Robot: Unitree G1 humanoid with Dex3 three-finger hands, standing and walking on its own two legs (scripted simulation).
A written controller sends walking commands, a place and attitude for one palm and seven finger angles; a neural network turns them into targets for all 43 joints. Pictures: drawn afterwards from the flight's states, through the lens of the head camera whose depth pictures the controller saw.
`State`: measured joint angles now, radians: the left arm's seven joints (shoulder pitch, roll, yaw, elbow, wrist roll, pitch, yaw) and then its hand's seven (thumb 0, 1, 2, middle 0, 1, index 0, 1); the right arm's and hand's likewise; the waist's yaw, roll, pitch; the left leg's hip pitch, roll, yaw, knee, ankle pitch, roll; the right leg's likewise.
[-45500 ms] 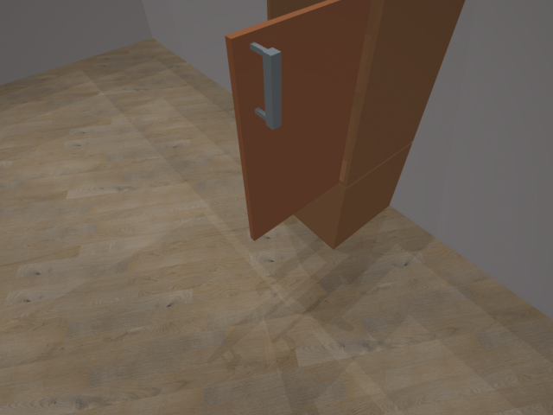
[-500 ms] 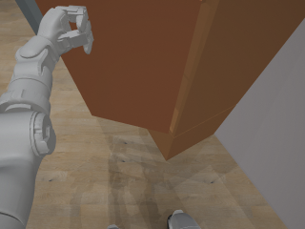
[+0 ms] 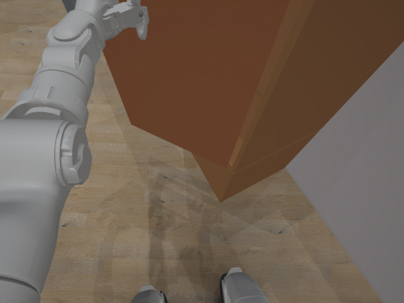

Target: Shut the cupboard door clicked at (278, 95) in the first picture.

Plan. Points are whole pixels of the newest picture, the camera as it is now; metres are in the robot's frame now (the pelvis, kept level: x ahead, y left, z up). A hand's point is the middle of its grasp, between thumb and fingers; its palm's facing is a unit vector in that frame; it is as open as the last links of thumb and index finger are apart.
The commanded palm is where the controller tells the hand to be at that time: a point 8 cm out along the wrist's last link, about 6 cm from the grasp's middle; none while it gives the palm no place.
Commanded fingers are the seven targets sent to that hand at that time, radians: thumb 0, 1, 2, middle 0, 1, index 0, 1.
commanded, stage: pull the fist back off the door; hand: left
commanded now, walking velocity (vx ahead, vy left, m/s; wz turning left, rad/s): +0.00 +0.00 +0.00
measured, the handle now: out of the picture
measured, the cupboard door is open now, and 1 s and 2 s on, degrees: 36 31 31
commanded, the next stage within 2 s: draw the hand back to the body in 0.82 s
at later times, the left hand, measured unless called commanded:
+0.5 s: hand (135, 19) +0.52 +0.03 +0.21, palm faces -0.05 -1.00 -0.05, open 3.1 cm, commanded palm +0.49 +0.08 +0.20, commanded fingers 0.00 0.90 0.90 -1.30 -1.50 -1.30 -1.50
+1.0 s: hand (142, 47) +0.48 +0.03 +0.19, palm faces -0.08 -1.00 +0.01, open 3.1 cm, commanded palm +0.43 +0.09 +0.20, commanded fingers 0.00 0.90 0.90 -1.30 -1.50 -1.30 -1.50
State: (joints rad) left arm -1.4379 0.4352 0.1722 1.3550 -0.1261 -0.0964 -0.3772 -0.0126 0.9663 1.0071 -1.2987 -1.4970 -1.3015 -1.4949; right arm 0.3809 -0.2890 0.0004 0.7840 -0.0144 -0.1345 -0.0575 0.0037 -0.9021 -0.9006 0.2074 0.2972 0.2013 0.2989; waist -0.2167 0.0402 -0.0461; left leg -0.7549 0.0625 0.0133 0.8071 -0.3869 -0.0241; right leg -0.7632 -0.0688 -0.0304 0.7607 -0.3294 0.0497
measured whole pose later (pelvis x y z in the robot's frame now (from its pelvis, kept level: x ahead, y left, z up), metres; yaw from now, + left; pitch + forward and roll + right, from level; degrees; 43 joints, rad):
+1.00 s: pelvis +0.00 -0.01 +0.03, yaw -1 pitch +7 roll +0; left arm -1.02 0.14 0.19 1.07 -0.10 -0.08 0.04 0.02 0.90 0.90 -1.30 -1.50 -1.30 -1.49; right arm 0.29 -0.21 0.03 0.71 0.02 -0.10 -0.02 0.01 -0.90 -0.90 0.21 0.30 0.20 0.30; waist -0.08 0.04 -0.05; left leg -0.40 0.05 0.05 0.58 -0.30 -0.03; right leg -0.45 -0.07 0.00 0.59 -0.26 0.04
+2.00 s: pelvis +0.02 +0.00 +0.04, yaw -1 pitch -3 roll +0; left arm 0.32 0.30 0.26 -0.28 -0.04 -0.07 0.09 0.02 0.90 0.90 -0.63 -0.76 -0.64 -0.76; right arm 0.22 -0.21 0.03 0.64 0.00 -0.04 -0.07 0.01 -0.90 -0.90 0.21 0.30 0.20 0.30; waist 0.04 0.09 0.01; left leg -0.08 0.06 0.05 0.42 -0.28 -0.03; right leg -0.11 -0.06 -0.02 0.41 -0.24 0.05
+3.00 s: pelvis -0.02 +0.02 +0.03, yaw -2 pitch +1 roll +0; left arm 0.56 0.45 0.43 -0.52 -0.05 -0.13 0.13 0.02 0.89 0.90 -0.21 -0.30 -0.22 -0.30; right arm 0.17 -0.22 -0.02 0.55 0.01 0.00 -0.10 0.01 -0.90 -0.90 0.20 0.30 0.20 0.30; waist -0.01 0.00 0.05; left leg -0.29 0.04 0.08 0.55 -0.28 0.01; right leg -0.32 -0.09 0.01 0.51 -0.18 0.07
